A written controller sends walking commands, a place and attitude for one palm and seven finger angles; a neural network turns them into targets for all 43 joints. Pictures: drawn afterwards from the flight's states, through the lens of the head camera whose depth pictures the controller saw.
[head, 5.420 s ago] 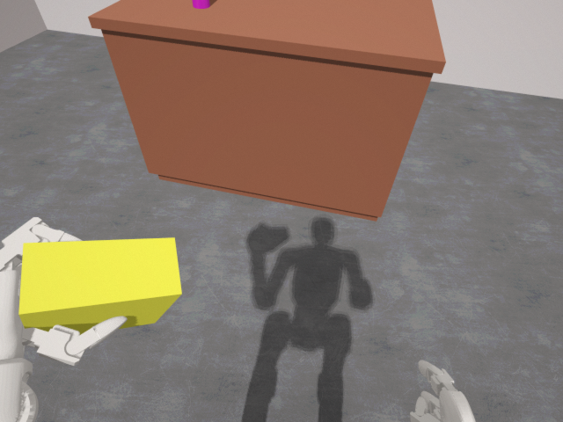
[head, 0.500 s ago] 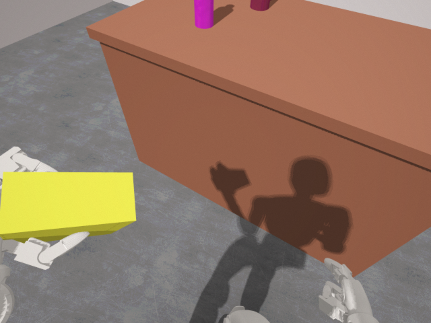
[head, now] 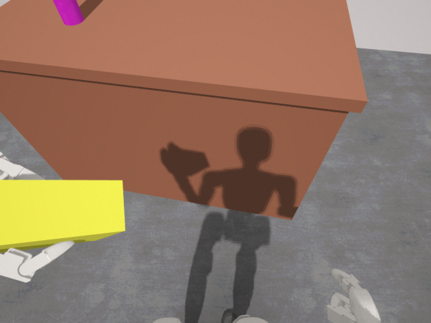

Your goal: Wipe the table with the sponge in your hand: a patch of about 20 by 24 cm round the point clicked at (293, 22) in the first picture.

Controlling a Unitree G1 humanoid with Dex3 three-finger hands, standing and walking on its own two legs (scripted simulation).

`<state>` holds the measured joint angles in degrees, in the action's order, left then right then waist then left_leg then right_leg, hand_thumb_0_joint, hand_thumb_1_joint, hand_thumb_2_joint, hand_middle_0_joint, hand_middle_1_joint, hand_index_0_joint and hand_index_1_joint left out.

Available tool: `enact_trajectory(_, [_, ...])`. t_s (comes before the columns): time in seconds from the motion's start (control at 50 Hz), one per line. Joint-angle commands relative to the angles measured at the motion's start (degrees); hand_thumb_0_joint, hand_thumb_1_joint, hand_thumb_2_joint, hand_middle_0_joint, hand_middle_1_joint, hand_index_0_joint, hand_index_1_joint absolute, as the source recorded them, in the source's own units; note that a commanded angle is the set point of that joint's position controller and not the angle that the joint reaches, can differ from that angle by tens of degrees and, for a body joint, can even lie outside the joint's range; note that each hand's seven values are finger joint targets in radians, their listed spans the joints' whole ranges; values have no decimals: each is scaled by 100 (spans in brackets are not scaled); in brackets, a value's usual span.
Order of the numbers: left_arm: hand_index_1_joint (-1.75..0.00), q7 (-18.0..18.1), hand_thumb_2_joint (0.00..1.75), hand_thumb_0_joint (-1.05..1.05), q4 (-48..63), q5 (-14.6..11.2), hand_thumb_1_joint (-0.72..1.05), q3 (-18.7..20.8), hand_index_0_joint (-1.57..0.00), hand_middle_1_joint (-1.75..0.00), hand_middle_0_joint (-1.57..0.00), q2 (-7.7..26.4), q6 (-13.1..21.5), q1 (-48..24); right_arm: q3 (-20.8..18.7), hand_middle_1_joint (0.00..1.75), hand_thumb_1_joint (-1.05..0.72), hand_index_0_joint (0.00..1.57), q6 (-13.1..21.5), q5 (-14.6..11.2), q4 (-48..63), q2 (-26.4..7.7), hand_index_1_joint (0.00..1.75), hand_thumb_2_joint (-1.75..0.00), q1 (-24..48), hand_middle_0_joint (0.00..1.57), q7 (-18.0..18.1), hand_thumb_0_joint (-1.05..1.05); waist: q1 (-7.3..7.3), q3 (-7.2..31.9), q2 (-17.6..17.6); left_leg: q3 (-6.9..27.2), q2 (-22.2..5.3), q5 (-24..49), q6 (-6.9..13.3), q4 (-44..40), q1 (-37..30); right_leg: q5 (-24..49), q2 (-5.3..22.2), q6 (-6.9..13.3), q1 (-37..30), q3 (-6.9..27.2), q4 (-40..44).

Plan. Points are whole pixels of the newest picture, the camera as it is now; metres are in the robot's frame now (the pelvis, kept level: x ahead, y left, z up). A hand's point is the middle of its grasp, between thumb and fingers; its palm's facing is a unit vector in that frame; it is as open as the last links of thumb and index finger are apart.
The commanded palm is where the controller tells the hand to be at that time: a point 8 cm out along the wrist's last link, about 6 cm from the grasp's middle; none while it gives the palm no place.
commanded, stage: turn to face it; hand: left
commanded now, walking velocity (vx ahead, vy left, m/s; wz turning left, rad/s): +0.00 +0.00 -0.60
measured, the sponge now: (73, 216) +0.23 +0.20 +0.16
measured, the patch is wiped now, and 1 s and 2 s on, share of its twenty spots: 0.00 0.00 0.00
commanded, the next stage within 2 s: take the last steps up to it in 0.92 s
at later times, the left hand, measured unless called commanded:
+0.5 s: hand (158, 217) +0.23 +0.08 +0.17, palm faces +0.07 -0.85 -0.52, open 10.1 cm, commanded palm +0.17 +0.16 +0.18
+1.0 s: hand (183, 248) +0.19 +0.05 +0.17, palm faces -0.01 -0.88 -0.47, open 10.1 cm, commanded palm +0.17 +0.10 +0.18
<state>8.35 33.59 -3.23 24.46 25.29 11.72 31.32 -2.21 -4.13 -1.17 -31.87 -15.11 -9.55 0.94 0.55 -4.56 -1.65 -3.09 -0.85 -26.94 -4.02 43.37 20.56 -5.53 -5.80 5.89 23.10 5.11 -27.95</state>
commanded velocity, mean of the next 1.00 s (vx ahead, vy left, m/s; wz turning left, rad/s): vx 0.00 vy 0.00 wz -0.43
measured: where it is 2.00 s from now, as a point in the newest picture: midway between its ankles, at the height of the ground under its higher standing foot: outside the picture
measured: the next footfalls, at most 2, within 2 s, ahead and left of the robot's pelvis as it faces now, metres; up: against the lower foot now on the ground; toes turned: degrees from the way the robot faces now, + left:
left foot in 0.08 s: +0.02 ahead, +0.15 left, +0.00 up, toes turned +2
right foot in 0.32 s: +0.02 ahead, -0.15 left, +0.00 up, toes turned -16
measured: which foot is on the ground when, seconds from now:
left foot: up 0.00-0.06, down 0.08-0.34, up 0.36-0.78, down 0.80-1.00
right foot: down 0.00-0.10, up 0.12-0.30, down 0.32-0.82, up 0.84-1.00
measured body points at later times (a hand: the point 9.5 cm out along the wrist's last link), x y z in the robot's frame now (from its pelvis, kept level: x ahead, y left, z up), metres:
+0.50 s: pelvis -0.06 -0.06 -0.01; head +0.00 -0.11 +0.43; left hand +0.22 +0.13 +0.20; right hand +0.04 -0.32 -0.13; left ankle -0.05 +0.10 -0.66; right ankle -0.02 -0.13 -0.73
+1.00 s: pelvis -0.11 -0.07 -0.01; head -0.10 -0.09 +0.44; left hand +0.19 +0.09 +0.19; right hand -0.06 -0.33 -0.10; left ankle -0.06 +0.09 -0.73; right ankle -0.13 -0.16 -0.73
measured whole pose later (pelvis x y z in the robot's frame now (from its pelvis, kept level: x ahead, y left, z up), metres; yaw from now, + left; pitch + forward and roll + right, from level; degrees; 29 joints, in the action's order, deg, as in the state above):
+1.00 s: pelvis -0.11 -0.07 -0.01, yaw -29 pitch +0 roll +0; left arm 8.3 28.4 -1.0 21.2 21.2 10.9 27.2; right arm 0.3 3.8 -1.4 -31.6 -9.9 -12.9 1.4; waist -2.0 -2.5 1.9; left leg -5.7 -7.5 -19.7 -4.2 33.7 13.2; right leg -19.5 -1.2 -1.7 20.5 -2.7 -38.4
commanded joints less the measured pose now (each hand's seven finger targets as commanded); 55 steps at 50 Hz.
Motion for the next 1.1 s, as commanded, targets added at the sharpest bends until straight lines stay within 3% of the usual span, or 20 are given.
enact_trajectory(0.0, [-160,84,130,0,672,7,10,415,-120,-160,-120,636,151,-249,-9,30,-90,20,194,-4,970,-350,30,-90,323,20,-33,0,-200,1229,-478,51,-72,115,179,-1243,-881,-1201,1454,24,-416,1982,1247])
enact_trajectory(0.04, [-160,27,130,0,988,21,10,302,-120,-160,-120,654,209,-637,-71,30,-90,20,233,27,1019,-469,30,-90,214,20,-1,0,-128,1123,12,274,-497,137,461,-2172,-1666,-1758,1016,-322,317,1787,845])
enact_trajectory(0.08, [-160,10,130,0,1138,73,10,469,-120,-160,-120,810,312,-848,-88,30,-90,20,365,61,1116,-526,30,-90,395,20,84,0,-222,869,1687,1585,-2177,546,1200,-2933,-1670,-1990,152,-723,1115,423,-1623])
enact_trajectory(0.1, [-160,34,130,0,1329,188,10,478,-120,-160,-120,880,297,-1067,-58,30,-90,20,456,32,1145,-321,30,-90,435,20,108,0,-254,770,1875,1584,-2617,457,1437,-3153,-670,-2106,256,-804,776,-72,-3353])
enact_trajectory(0.16, [-160,-13,130,0,1132,153,10,229,-120,-160,-120,617,281,-1075,-98,30,-90,20,659,-35,1071,-331,30,-90,256,20,42,0,-274,267,1521,97,-2237,1399,1181,-2596,-465,-2014,755,-899,894,-416,-3444])
enact_trajectory(0.26, [-160,43,130,0,686,204,10,6,-120,-160,-120,448,223,-1336,-128,30,-90,20,995,-14,906,-531,30,-90,-106,20,-12,0,-115,499,1378,-552,-1840,2893,463,-1217,-776,-1229,414,-906,-740,-1294,-578])
enact_trajectory(0.3, [-160,67,130,0,650,231,10,183,-120,-160,-120,657,250,-1570,-90,30,-90,20,1020,-33,926,-401,30,-90,-61,20,-43,0,-134,743,276,-744,-1312,1901,167,295,-238,441,1037,-506,-1524,-332,241])
enact_trajectory(0.32, [-160,139,130,0,548,205,10,519,-120,-160,-120,988,283,-1412,-10,30,-90,20,998,-11,1021,-210,30,-90,141,20,-19,0,-218,822,-1244,-683,-542,-430,-88,1454,909,2574,2087,123,-1938,1524,447])
enact_trajectory(0.34, [-160,146,130,0,546,42,10,703,-120,-160,-120,1062,221,-1009,-124,30,-90,20,913,-41,1058,-277,30,-90,319,20,4,0,-323,1280,-1797,127,-361,-861,-76,2387,932,2487,2375,203,-1745,2422,756])
enact_trajectory(0.42, [-160,176,130,0,1251,-78,10,876,-120,-160,-120,899,364,-106,115,30,-90,20,516,62,892,-39,30,-90,514,20,-94,0,-183,1748,-241,482,-418,10,-162,2523,1305,2287,1991,386,-2491,1524,298])
enact_trajectory(0.62, [-160,165,130,0,727,-33,10,618,-120,-160,-120,699,241,70,-34,30,-90,20,334,14,897,-300,30,-90,453,20,-7,0,-223,1400,-560,188,-45,-67,82,68,16,-314,1755,322,-1167,1901,1208])
enact_trajectory(0.72, [-160,118,130,0,901,78,10,331,-120,-160,-120,676,211,-434,-71,30,-90,20,332,16,896,-384,30,-90,231,20,38,0,-104,1317,-237,44,-47,303,344,-1630,-1238,-1466,1410,-141,-464,1760,1418])
enact_trajectory(0.78, [-160,43,130,0,1127,120,10,385,-120,-160,-120,737,358,-794,-156,30,-90,20,494,70,1021,-601,30,-90,294,20,126,0,-146,915,1207,1461,-1576,449,1093,-2693,-1723,-1659,282,-668,684,669,-221])
enact_trajectory(0.8, [-160,75,130,0,1172,158,10,493,-120,-160,-120,843,362,-815,-91,30,-90,20,605,35,1008,-422,30,-90,368,20,165,0,-188,963,1960,1774,-2251,648,1415,-3056,-1021,-1871,193,-743,502,18,-1951])
enact_trajectory(0.82, [-160,42,130,0,903,196,10,453,-120,-160,-120,771,310,-638,-115,30,-90,20,688,30,1004,-310,30,-90,356,20,168,0,-197,749,1787,1432,-2343,356,1488,-3194,-40,-1894,233,-802,103,-132,-3228])
enact_trajectory(0.88, [-160,3,130,0,772,165,10,116,-120,-160,-120,437,309,-842,-119,30,-90,20,961,10,828,-375,30,-90,156,20,133,0,-186,295,1503,310,-1870,2279,1127,-2351,-342,-2090,576,-827,375,-554,-2385])
enact_trajectory(0.96, [-160,66,130,0,619,262,10,10,-120,-160,-120,414,294,-1218,-98,30,-90,20,1181,-15,660,-456,30,-90,-20,20,62,0,-60,683,1210,-15,-1508,3373,572,-1026,-785,-703,403,-784,-1029,-1114,81])
enact_trajectory(0.98, [-160,58,130,0,624,278,10,56,-120,-160,-120,498,312,-1434,-80,30,-90,20,1187,-18,681,-419,30,-90,75,20,50,0,-44,746,729,-132,-1318,2811,429,-515,-412,208,723,-666,-1521,-791,344])
enact_trajectory(1.02, [-160,103,130,0,232,219,10,333,-120,-160,-120,738,282,-1257,-98,30,-90,20,1169,-34,715,-239,30,-90,140,20,86,0,-72,1165,-1307,-260,-198,-332,95,1158,581,2185,2288,225,-1756,1682,727])
enact_trajectory(1.08, [-160,164,130,0,609,122,10,583,-120,-160,-120,869,300,-483,83,30,-90,20,902,53,601,-80,30,-90,434,20,110,0,-106,1277,-336,423,-281,6,235,1924,813,-446,2333,448,-1622,1684,1110])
